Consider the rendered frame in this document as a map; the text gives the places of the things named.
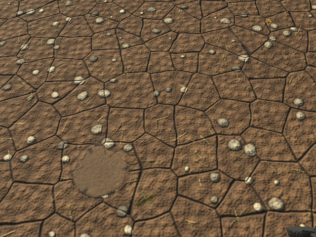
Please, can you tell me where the right robot hand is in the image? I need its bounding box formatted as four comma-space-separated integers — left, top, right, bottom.
286, 225, 316, 237

